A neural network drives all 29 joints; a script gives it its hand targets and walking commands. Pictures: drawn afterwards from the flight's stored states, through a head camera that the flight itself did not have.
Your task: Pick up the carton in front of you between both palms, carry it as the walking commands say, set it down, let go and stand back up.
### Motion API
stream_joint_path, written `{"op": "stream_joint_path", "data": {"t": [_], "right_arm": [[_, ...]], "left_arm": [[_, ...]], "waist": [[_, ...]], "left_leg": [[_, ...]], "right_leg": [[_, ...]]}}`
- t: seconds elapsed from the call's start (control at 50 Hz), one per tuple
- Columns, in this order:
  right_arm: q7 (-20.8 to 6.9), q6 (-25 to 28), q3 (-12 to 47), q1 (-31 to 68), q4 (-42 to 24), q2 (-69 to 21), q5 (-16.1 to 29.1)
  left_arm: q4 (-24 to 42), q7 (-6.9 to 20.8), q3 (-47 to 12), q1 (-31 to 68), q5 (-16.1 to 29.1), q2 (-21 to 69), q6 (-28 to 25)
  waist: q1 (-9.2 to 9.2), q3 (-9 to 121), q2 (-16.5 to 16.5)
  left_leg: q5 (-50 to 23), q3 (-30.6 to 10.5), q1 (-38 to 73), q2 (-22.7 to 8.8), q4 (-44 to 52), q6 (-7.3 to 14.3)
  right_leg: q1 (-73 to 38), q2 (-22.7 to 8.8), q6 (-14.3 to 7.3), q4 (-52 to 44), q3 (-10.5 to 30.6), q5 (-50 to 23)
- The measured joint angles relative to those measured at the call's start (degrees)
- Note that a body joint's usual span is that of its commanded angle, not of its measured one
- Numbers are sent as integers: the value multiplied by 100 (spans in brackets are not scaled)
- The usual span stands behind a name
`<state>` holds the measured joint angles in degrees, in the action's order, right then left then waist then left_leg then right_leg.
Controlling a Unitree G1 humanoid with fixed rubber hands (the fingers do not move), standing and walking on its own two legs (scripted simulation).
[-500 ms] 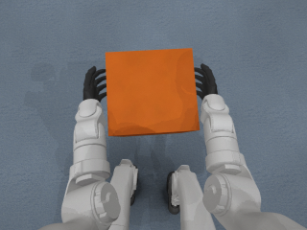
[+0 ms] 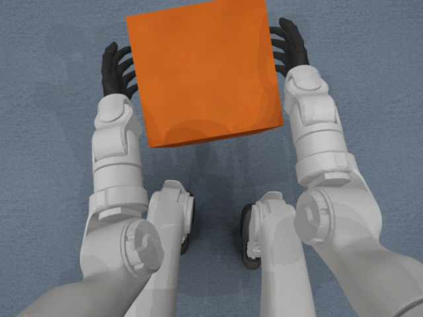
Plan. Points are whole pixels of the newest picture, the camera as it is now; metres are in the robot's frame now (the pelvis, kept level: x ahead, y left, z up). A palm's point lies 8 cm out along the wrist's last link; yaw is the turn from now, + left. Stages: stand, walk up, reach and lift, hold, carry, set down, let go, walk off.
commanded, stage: set down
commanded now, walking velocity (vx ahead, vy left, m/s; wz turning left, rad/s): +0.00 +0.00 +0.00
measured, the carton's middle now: (207, 89) +0.50 +0.06 -0.18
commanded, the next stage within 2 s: none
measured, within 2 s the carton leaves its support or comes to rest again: rests again in 1.36 s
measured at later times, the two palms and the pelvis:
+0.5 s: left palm (136, 103) +0.47 +0.22 -0.24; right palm (265, 75) +0.56 -0.07 -0.26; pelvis -0.01 -0.01 -0.10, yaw +1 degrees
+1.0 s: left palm (137, 103) +0.48 +0.23 -0.27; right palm (260, 80) +0.56 -0.06 -0.30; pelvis -0.01 -0.01 -0.13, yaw +2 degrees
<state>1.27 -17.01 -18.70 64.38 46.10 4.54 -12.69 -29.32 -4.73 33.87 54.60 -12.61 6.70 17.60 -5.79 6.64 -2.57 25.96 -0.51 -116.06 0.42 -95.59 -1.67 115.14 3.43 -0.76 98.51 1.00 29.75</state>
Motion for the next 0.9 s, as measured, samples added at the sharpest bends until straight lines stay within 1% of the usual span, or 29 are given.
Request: {"op": "stream_joint_path", "data": {"t": [0.22,0.4,0.46,0.52,0.6,0.7,0.8,0.9], "right_arm": [[96,-24,342,974,530,338,41],[174,35,906,1722,926,762,381],[181,59,1120,1958,1103,943,526],[198,101,1337,2081,1290,1138,652],[238,194,1516,2204,1439,1242,738],[238,229,1564,2198,1540,1260,762],[215,279,1594,2151,1672,1289,825],[211,360,1670,2212,1875,1364,919]], "left_arm": [[-175,-11,267,676,77,-205,3],[-341,-101,256,1189,363,-408,-82],[-511,-126,200,1380,497,-502,-125],[-855,-124,66,1665,657,-691,-102],[-1092,-103,2,1832,855,-828,-186],[-1255,-50,-89,1801,1028,-912,-248],[-1396,-31,-189,1738,1073,-935,-294],[-1626,-32,-287,1825,1097,-999,-354]], "waist": [[-119,-593,5],[-216,-1297,52],[-271,-1538,77],[-381,-1679,146],[-442,-1776,255],[-439,-1765,315],[-420,-1784,293],[-440,-1907,280]], "left_leg": [[66,-9,-787,-20,-774,-103],[157,2,-1259,-39,-1406,-155],[202,12,-1369,-41,-1617,-163],[258,31,-1452,-14,-1805,-170],[324,47,-1544,47,-2007,-182],[396,20,-1623,134,-2179,-208],[439,-30,-1634,212,-2287,-266],[420,-33,-1607,221,-2374,-285]], "right_leg": [[853,51,-75,844,-32,64],[1369,92,-102,1508,-44,139],[1490,100,-104,1728,-41,181],[1574,80,-110,1943,-31,260],[1648,29,-122,2183,-21,382],[1692,-29,-140,2374,-41,506],[1701,-26,-143,2478,-47,540],[1695,0,-135,2568,-36,504]]}}
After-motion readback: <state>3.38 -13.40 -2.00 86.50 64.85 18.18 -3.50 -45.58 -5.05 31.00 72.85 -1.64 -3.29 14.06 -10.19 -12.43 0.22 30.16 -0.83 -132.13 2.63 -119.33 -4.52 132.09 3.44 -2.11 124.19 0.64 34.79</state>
